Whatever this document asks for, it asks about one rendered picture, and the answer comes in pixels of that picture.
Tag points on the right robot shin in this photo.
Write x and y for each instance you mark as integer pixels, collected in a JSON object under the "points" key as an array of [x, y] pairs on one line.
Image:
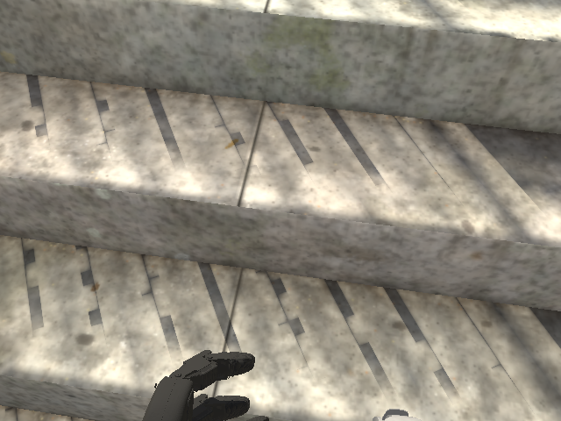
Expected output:
{"points": [[395, 412]]}

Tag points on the left robot hand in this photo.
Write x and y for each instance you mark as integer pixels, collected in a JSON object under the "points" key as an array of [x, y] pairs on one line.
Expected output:
{"points": [[173, 399]]}

